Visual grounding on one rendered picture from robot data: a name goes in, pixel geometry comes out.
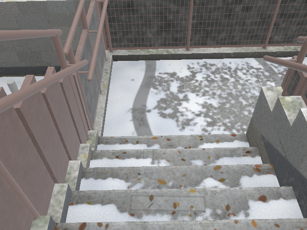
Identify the stairs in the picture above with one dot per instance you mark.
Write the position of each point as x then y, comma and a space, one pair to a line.
180, 182

